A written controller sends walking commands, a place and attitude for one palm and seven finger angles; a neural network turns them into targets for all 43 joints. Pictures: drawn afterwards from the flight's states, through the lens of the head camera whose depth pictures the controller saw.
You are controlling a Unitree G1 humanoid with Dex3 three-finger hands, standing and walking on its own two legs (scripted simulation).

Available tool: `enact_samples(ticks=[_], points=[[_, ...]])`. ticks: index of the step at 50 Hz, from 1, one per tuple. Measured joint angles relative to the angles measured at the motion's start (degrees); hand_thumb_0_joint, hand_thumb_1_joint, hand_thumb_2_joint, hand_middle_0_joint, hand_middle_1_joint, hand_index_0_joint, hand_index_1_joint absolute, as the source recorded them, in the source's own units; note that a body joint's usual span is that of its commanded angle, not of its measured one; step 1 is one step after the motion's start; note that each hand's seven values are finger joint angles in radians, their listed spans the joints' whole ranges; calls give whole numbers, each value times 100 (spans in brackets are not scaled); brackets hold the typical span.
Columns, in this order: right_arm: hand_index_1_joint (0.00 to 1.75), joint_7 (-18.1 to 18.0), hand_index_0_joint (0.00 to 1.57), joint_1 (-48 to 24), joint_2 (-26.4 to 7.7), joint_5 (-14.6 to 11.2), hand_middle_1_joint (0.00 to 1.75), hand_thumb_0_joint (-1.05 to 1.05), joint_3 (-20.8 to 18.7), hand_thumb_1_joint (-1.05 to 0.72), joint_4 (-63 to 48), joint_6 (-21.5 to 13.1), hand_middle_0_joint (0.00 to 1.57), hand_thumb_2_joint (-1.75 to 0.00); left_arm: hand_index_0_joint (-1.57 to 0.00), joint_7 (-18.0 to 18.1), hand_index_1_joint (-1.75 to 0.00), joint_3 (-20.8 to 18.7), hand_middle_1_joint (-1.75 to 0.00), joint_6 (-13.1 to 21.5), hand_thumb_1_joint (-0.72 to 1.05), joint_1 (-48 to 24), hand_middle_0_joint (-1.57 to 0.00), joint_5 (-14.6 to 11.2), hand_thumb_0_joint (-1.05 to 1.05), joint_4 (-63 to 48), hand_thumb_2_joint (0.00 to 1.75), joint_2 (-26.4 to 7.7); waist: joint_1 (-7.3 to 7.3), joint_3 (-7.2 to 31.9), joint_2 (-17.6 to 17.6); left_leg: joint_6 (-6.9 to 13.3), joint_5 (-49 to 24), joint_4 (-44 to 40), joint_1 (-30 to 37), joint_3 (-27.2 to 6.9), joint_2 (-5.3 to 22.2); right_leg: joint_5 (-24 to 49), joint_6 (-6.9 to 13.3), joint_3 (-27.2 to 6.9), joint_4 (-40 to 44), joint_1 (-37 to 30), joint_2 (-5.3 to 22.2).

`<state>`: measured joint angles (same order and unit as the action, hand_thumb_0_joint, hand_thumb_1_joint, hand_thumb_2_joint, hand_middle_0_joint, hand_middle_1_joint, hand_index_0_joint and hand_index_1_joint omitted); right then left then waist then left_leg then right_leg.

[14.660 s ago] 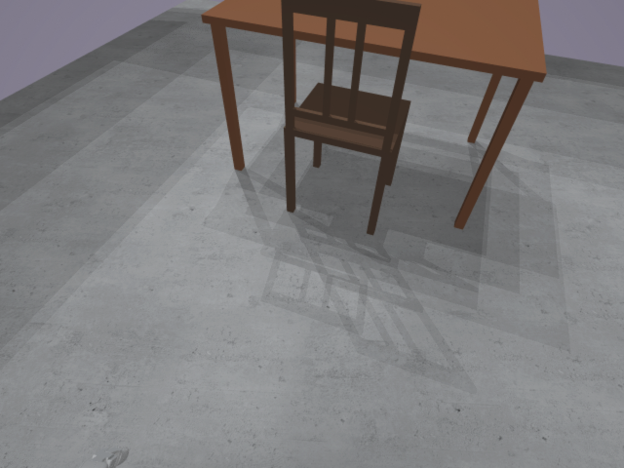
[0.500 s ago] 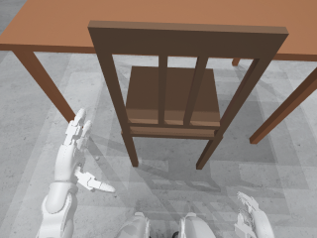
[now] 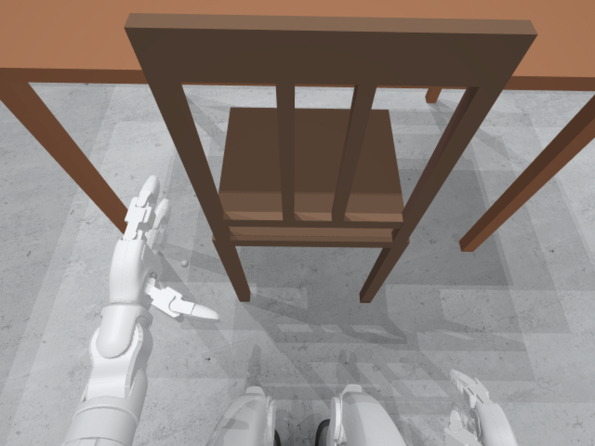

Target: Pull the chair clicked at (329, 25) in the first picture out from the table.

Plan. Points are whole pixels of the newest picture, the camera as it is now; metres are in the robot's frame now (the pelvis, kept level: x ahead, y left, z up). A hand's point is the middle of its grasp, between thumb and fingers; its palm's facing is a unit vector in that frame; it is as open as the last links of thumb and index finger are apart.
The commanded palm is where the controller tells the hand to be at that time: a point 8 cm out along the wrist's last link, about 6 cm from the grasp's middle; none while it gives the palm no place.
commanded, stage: aim the fingers beside a spindle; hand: left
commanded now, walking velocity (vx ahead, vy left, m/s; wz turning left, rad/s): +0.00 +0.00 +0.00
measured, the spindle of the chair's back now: (287, 164) +0.51 +0.03 +0.02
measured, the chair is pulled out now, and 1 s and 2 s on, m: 0.00 0.00 0.00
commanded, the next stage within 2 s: none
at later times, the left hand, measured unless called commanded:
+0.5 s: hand (194, 257) +0.35 +0.15 +0.01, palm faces +0.01 -1.00 -0.04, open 17.0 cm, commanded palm +0.33 +0.20 +0.01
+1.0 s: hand (206, 264) +0.35 +0.14 +0.00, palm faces -0.01 -1.00 -0.02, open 17.0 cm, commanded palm +0.33 +0.20 +0.01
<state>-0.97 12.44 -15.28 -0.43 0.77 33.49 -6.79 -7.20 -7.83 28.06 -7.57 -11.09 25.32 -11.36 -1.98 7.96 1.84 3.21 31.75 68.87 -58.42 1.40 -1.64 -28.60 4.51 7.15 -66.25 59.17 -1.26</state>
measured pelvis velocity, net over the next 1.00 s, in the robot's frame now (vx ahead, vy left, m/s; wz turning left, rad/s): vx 0.00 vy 0.00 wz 0.00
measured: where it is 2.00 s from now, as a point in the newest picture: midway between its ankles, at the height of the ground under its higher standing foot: outside the picture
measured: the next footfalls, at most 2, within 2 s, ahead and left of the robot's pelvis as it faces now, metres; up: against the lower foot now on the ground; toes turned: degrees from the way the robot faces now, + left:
none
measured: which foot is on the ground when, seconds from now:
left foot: down 0.00-1.00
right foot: down 0.00-1.00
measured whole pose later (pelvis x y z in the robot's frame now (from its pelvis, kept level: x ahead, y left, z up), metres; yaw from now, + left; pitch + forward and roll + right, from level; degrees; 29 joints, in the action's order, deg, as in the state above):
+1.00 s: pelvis +0.00 +0.00 -0.01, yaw +0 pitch +22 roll -2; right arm -0.5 11.7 -15.0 -0.2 0.7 33.0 -3.9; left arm -4.0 -4.8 29.3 -10.6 -8.7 28.1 -9.1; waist -2.4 7.9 2.0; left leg 3.5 32.0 70.7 -61.0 1.7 -1.7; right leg -28.7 4.3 7.0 -68.0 61.8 -1.1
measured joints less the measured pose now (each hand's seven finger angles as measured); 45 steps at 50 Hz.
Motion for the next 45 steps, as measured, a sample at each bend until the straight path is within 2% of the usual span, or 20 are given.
enact_samples(ticks=[5,11,18,23,29,34,37,41,45], points=[[30,31,21,1,-10,7,30,1,-22,-91,72,38,20,-90,-6,56,-8,62,-8,90,-50,-234,-6,23,-2,116,30,14,-1,21,20,2,25,77,-112,-5,-13,-33,-1,10,-81,109,17],[30,64,21,-32,3,7,30,1,-14,-91,55,142,20,-90,-6,135,-8,200,-8,3,-50,-481,-6,151,-1,435,30,126,-28,53,24,16,42,149,-250,29,-20,-53,-9,-17,-177,265,31],[30,96,21,-39,79,46,30,1,-23,-91,-20,234,20,-90,-6,387,-8,3,-8,116,-50,-443,-6,226,-2,229,30,108,-50,-7,11,12,57,169,-255,78,9,-50,-7,-63,-212,298,3],[30,121,21,30,64,-10,30,1,9,-91,16,293,20,-90,-6,298,-8,83,-8,133,-50,-328,-6,128,-2,248,30,32,14,64,45,13,20,66,-157,51,-12,-28,-12,-46,-108,186,17],[30,84,21,-24,17,-30,30,1,12,-91,6,288,20,-90,-6,198,-8,357,-8,31,-50,-310,-6,150,-1,459,30,192,7,72,27,19,17,113,-205,9,-30,-35,-9,-1,-133,206,37],[30,58,21,-133,44,43,30,1,-19,-91,-32,271,20,-90,-6,402,-8,174,-8,213,-50,-345,-6,309,-2,243,30,169,-50,-4,-25,9,48,202,-237,27,4,-42,2,-12,-209,248,10],[30,83,21,-127,49,42,30,1,-24,-91,-29,292,20,-90,-6,469,-8,36,-8,293,-50,-413,-6,280,-2,197,30,41,-37,9,-10,4,46,192,-210,26,5,-39,2,-13,-200,221,8],[30,115,21,-74,17,-26,30,0,9,-91,0,341,20,-90,-6,289,-8,84,-8,152,-50,-516,-6,138,-1,482,30,-50,15,85,33,13,18,143,-199,14,-16,-24,-8,-4,-152,201,26],[30,92,21,-47,-6,-68,30,1,23,-91,-32,347,20,-90,-6,109,-8,303,-8,-58,-50,-476,-6,66,-1,661,30,72,12,80,49,27,5,142,-240,0,-30,-15,-15,10,-142,228,40]])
